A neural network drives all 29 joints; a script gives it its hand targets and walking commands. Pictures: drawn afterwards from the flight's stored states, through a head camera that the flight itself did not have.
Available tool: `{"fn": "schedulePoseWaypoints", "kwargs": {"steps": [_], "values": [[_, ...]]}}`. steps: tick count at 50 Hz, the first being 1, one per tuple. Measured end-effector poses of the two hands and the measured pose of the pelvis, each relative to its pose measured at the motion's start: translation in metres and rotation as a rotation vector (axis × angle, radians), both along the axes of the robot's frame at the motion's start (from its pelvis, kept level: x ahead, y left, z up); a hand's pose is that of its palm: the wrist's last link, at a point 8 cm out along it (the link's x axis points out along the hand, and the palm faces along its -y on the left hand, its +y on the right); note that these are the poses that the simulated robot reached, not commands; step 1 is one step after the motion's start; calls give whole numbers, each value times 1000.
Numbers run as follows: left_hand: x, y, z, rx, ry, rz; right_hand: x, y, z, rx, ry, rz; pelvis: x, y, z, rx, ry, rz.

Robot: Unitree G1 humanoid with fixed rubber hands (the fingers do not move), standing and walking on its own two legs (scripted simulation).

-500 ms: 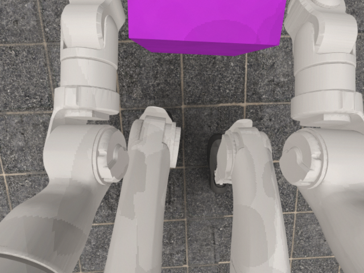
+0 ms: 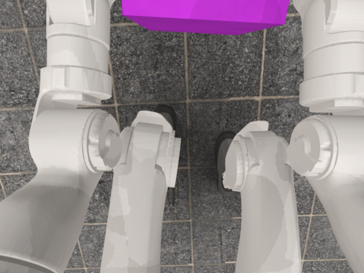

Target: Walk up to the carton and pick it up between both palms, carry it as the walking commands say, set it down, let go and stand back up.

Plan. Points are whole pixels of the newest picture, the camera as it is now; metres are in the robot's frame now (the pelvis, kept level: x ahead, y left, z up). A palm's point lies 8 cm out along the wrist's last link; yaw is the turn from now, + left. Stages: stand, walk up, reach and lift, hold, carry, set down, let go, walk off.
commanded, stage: set down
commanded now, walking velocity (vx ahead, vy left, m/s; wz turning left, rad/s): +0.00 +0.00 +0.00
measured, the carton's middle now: out of the picture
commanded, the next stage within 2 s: none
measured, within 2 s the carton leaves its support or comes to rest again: rests again in 0.78 s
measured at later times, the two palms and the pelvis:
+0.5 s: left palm out of the picture +0.57 +0.20 -0.18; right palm out of the picture +0.59 -0.09 -0.19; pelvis +0.01 +0.00 -0.04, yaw -1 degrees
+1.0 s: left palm out of the picture +0.56 +0.21 -0.20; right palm out of the picture +0.58 -0.08 -0.21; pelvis +0.01 +0.00 -0.05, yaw -1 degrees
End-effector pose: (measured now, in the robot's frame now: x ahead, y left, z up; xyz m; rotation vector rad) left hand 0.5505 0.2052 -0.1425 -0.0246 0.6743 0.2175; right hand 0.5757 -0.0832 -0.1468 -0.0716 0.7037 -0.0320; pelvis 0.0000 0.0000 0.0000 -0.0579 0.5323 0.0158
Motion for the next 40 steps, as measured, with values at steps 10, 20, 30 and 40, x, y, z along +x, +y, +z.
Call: {"fn": "schedulePoseWaypoints", "kwargs": {"steps": [10, 20, 30, 40], "values": [[0, 11, -31, 17, 39, -8, 2, 11, -33, -2, 37, 18, 7, -3, -17, 10, 14, -16], [16, 2, -34, 12, 22, -21, 8, 1, -42, -1, 18, 4, 9, 1, -34, 24, -3, -24], [10, 4, -40, 28, 44, -32, 7, 3, -45, 5, 29, 10, 7, -4, -38, 38, -8, -41], [2, 9, -52, 15, 81, -33, -1, 6, -56, 3, 58, 34, 6, -4, -43, 49, -11, -42]]}}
